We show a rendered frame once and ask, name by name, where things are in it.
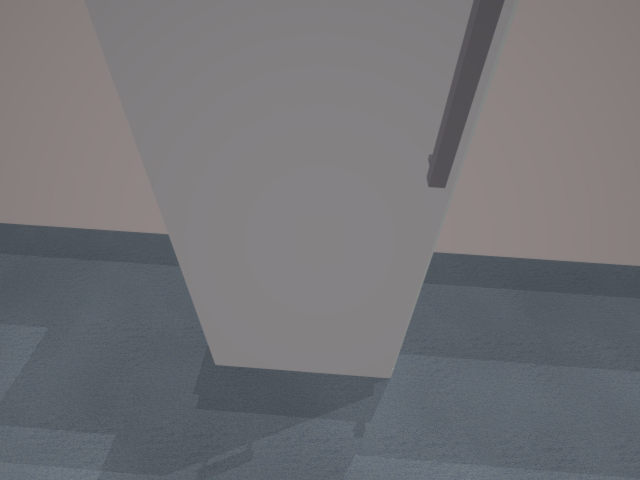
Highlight fridge door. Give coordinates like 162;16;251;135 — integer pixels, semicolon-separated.
84;0;515;378

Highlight handle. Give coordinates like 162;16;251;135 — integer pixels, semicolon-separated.
427;0;505;188

